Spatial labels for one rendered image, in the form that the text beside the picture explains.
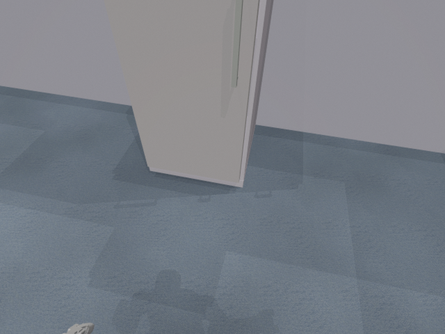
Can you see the fridge door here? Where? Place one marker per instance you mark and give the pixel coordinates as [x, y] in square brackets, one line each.
[176, 57]

